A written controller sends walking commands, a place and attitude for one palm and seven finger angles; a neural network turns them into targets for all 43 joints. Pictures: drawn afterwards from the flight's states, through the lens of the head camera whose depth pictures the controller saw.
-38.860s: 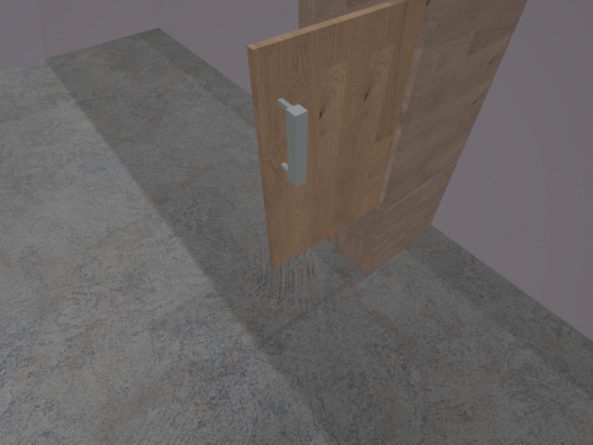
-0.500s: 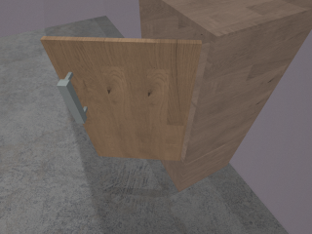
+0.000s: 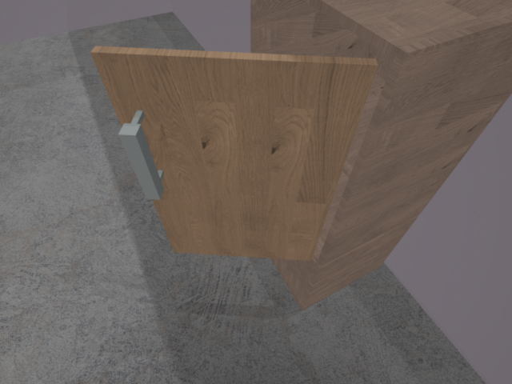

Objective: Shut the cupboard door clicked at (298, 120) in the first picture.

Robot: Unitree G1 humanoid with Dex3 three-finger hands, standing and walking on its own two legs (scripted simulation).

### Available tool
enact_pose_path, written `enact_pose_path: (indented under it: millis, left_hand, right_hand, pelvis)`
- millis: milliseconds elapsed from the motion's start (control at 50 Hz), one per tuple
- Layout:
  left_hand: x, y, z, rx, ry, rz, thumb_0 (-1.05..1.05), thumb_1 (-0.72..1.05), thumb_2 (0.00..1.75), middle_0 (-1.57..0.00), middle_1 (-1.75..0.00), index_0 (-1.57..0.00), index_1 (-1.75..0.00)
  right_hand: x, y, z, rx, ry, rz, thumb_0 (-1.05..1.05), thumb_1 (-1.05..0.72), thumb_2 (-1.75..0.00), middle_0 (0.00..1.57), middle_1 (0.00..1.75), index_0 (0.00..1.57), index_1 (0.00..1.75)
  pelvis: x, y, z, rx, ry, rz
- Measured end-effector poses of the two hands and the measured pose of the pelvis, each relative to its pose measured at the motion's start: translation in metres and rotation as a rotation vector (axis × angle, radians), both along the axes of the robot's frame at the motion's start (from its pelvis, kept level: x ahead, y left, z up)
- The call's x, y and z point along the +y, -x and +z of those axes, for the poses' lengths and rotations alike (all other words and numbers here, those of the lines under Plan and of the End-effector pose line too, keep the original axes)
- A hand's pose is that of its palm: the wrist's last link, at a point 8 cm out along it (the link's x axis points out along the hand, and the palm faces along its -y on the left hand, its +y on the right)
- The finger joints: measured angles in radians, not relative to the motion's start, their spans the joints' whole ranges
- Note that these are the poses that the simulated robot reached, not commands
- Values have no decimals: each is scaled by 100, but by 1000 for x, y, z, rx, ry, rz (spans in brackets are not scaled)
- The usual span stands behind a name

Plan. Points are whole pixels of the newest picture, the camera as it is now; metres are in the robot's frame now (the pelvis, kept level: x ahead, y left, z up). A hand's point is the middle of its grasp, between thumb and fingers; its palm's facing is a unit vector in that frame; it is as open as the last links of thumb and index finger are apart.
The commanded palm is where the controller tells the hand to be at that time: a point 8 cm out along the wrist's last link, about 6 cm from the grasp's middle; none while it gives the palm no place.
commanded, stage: come to a stop and stand still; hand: left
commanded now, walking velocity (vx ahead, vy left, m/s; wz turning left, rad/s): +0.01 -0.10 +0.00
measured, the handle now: (147, 156) +0.45 +0.23 +0.08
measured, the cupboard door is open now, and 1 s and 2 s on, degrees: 59 59 59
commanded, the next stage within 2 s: look again from close up in 0.94 s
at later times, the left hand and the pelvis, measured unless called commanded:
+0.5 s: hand out of the picture +0.00 +0.15 -0.16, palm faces +0.00 -0.97 -0.23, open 7.3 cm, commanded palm none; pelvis +0.00 -0.03 +0.01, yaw +0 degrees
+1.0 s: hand out of the picture -0.01 +0.12 -0.16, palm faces +0.01 -0.98 -0.18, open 7.3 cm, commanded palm none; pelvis +0.00 -0.04 +0.01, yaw +0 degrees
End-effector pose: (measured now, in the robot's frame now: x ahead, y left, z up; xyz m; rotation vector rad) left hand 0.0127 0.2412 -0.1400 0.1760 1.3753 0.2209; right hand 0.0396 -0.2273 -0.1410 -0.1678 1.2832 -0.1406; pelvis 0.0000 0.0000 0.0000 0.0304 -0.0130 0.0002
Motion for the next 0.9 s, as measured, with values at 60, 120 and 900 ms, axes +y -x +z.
enact_pose_path:
  millis: [60,120,900]
  left_hand:
    - [-6,-8,2,-20,17,-7,0,91,90,-20,-30,-20,-30]
    - [-16,-13,2,-44,29,-14,0,91,90,-20,-30,-20,-30]
    - [-71,28,7,27,69,-42,0,91,90,-20,-30,-20,-30]
  right_hand:
    - [0,3,3,13,3,3,0,-92,-90,20,30,20,30]
    - [-1,9,0,37,-7,1,0,-92,-90,20,30,20,30]
    - [-24,62,-1,142,-59,-36,0,-91,-90,20,30,19,30]
  pelvis:
    - [-1,-1,4,-1,1,4]
    - [-5,-2,3,-2,-12,4]
    - [-42,1,10,-10,14,-5]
